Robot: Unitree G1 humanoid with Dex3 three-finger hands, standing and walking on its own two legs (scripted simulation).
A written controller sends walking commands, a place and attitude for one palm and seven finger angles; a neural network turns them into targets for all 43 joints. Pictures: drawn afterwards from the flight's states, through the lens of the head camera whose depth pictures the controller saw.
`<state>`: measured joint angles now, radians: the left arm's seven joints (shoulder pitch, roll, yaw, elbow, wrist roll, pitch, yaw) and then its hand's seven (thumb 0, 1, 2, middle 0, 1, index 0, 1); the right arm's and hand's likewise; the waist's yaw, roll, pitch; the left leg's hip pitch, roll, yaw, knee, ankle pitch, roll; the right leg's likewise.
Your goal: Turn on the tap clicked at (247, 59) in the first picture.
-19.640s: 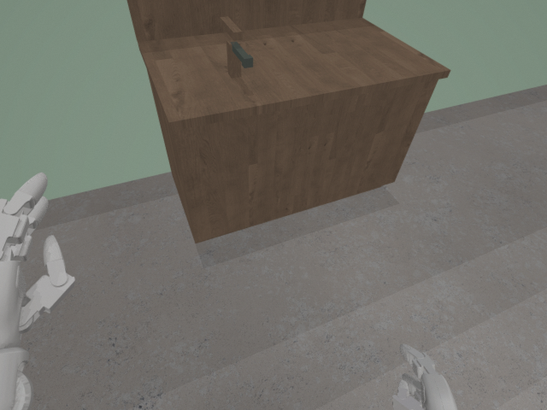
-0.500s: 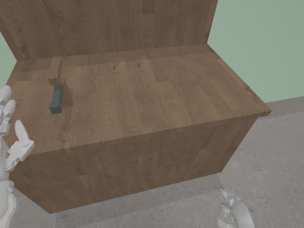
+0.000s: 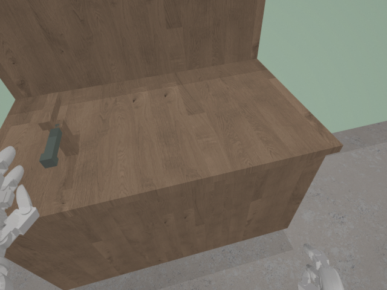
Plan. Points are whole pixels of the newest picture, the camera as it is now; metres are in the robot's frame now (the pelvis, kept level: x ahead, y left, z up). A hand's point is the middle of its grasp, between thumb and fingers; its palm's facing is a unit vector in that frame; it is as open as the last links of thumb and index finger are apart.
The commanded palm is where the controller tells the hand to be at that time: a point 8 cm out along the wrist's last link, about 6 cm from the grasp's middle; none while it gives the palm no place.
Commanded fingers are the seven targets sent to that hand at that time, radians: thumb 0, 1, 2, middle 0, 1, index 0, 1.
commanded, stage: turn the palm inward beside the body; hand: left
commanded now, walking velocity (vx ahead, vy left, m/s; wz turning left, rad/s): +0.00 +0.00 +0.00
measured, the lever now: (49, 159) +0.37 +0.40 +0.06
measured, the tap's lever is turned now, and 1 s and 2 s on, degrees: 0 0 0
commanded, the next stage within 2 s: reach beside the lever's end, fingers flat in 1.26 s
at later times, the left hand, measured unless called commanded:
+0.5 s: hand (33, 235) +0.16 +0.26 +0.14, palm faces +0.48 -0.86 -0.14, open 7.4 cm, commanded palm +0.11 +0.30 +0.15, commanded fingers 0.00 0.90 0.90 -0.20 -0.30 -0.20 -0.30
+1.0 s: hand (21, 234) +0.16 +0.28 +0.14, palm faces +0.51 -0.85 -0.09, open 7.4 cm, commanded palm +0.10 +0.32 +0.15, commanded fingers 0.00 0.90 0.90 -0.20 -0.30 -0.20 -0.30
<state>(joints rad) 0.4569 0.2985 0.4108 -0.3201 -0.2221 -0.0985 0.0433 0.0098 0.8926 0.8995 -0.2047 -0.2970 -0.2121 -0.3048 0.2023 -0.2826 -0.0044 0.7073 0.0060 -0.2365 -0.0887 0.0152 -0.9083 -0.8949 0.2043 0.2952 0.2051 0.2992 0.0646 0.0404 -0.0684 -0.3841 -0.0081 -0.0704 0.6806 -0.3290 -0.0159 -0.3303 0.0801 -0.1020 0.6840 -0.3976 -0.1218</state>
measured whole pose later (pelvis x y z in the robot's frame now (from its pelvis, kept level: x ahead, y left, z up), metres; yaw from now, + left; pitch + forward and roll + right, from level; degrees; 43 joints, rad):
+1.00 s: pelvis -0.02 +0.05 +0.00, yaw +1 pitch +2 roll +0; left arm 0.53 0.19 0.22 -0.48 -0.23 0.02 0.19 0.01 0.90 0.90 -0.20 -0.30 -0.21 -0.30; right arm 0.20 -0.24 0.07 0.65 0.00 -0.32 -0.08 0.02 -0.91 -0.89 0.21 0.30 0.21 0.30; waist 0.08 0.05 -0.09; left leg -0.43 -0.05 -0.07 0.73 -0.32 0.01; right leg -0.36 0.04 -0.11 0.71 -0.38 -0.07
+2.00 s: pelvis -0.02 +0.02 +0.00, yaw +0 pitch +4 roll +0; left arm 0.24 0.28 0.43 -0.03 -0.28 -0.06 0.10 0.01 0.90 0.90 -0.20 -0.28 -0.20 -0.29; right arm 0.20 -0.27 0.03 0.71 0.02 -0.28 -0.10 0.02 -0.91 -0.89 0.21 0.30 0.21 0.30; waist 0.05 0.05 -0.08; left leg -0.46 -0.02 -0.07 0.70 -0.31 -0.02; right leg -0.39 0.07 -0.11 0.68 -0.36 -0.10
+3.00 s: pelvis -0.01 +0.08 -0.01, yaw +0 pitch +10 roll -3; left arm -0.18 0.37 0.50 0.47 -0.17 -0.22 0.07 0.01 0.90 0.90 -0.15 -0.16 -0.16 -0.17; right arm 0.24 -0.26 0.03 0.69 -0.01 -0.16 -0.07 0.01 -0.91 -0.89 0.21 0.30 0.21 0.30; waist 0.00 0.03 -0.09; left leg -0.64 -0.05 -0.04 0.81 -0.35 0.06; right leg -0.54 0.03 -0.09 0.74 -0.38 -0.03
